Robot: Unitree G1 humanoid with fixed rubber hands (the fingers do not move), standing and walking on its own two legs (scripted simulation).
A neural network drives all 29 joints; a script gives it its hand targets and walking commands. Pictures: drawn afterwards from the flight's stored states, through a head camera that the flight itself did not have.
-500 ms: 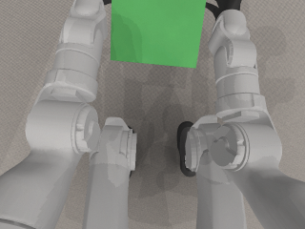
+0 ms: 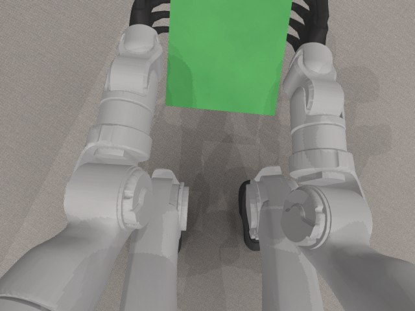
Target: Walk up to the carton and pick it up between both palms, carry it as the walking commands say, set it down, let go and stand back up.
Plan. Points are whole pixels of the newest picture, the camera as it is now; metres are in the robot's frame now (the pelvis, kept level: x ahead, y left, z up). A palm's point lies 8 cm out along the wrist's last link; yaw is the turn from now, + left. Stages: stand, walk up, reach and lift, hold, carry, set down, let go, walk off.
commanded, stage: reach and lift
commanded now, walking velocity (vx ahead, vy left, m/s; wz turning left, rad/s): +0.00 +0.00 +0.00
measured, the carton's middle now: (222, 61) +0.52 -0.02 -0.19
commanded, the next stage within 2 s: none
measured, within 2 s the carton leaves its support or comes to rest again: neither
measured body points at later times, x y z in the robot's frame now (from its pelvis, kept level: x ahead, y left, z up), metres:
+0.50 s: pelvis -0.01 +0.00 +0.04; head +0.28 +0.00 +0.39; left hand +0.53 +0.11 -0.03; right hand +0.50 -0.14 -0.03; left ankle +0.10 +0.11 -0.40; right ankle +0.11 -0.13 -0.39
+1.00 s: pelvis +0.00 +0.00 +0.10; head +0.25 +0.01 +0.47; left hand +0.51 +0.11 +0.04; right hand +0.48 -0.14 +0.04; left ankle +0.10 +0.11 -0.40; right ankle +0.11 -0.13 -0.39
